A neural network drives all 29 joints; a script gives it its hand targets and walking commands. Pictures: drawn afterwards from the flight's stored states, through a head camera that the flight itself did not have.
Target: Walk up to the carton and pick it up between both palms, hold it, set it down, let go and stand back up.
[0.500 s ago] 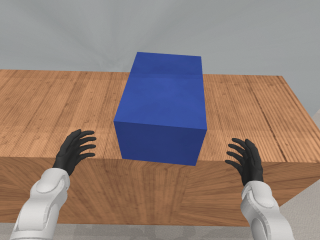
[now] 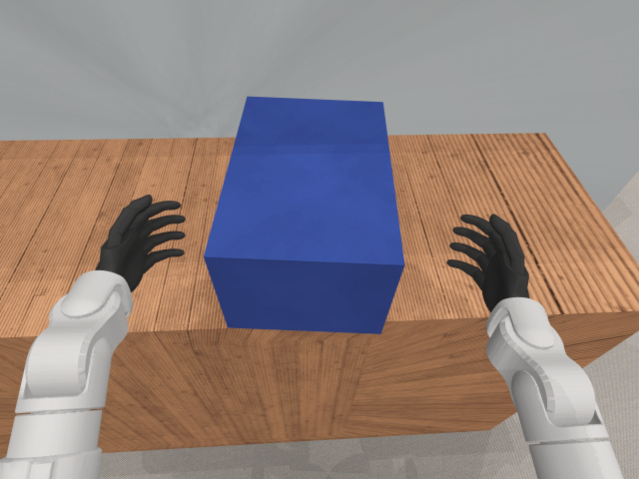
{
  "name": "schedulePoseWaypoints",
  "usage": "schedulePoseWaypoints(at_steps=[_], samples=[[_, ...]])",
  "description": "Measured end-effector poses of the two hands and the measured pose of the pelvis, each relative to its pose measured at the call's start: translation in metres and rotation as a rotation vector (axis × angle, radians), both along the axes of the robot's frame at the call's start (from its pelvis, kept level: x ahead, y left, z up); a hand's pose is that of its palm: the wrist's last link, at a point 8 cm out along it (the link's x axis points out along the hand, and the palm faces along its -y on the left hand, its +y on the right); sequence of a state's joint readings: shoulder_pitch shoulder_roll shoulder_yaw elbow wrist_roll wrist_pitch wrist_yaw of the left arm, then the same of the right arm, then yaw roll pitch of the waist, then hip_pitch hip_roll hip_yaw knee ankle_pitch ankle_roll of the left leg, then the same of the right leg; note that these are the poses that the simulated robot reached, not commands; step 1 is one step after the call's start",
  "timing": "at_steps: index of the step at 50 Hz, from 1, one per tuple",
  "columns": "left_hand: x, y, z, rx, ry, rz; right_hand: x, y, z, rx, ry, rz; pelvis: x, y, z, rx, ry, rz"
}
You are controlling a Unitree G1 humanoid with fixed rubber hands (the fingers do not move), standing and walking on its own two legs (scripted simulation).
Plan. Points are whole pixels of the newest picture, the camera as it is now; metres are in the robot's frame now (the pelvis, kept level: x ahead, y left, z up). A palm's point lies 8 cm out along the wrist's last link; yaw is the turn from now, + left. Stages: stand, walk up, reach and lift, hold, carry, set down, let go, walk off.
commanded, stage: reach and lift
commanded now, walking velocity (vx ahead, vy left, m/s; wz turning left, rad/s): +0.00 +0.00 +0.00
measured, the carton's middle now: (310, 208) +0.47 +0.03 +0.05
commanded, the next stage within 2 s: none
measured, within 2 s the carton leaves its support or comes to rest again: neither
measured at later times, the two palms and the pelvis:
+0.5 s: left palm (127, 189) +0.38 +0.24 +0.16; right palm (495, 212) +0.37 -0.18 +0.15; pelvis -0.01 -0.01 +0.00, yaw +1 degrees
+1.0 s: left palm (138, 130) +0.44 +0.23 +0.20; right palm (487, 155) +0.42 -0.17 +0.19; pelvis -0.01 -0.01 +0.00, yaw +2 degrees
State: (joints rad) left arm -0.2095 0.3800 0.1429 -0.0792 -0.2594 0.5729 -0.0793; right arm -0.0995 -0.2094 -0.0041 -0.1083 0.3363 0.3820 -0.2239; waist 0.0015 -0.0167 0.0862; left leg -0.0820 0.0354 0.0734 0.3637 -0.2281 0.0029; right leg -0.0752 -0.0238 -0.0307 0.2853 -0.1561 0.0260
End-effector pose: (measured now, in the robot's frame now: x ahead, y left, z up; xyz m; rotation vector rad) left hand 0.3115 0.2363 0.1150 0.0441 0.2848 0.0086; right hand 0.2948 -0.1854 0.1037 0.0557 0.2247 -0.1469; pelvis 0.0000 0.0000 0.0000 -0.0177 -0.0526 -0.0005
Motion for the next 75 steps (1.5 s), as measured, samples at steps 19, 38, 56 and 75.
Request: schedulePoseWaypoints(at_steps=[19, 38, 56, 75], samples=[[0.055, -0.001, 0.037, -0.026, 0.001, 0.032, 0.055, -0.001, 0.035, 0.004, -0.004, 0.016, -0.011, -0.009, -0.001, 0.004, 0.047, 0.005], [0.099, -0.005, 0.07, -0.031, -0.006, 0.047, 0.103, 0.013, 0.066, 0.011, 0.012, 0.008, -0.015, -0.007, -0.001, -0.004, 0.096, 0.027], [0.131, -0.013, 0.08, -0.022, -0.008, 0.068, 0.132, 0.016, 0.079, -0.023, 0.04, -0.011, -0.014, -0.009, -0.002, -0.009, 0.148, 0.039], [0.111, -0.03, -0.037, -0.05, 0.043, 0.081, 0.116, 0.036, -0.023, -0.016, 0.097, -0.031, -0.014, -0.008, -0.01, -0.021, 0.267, 0.038]])
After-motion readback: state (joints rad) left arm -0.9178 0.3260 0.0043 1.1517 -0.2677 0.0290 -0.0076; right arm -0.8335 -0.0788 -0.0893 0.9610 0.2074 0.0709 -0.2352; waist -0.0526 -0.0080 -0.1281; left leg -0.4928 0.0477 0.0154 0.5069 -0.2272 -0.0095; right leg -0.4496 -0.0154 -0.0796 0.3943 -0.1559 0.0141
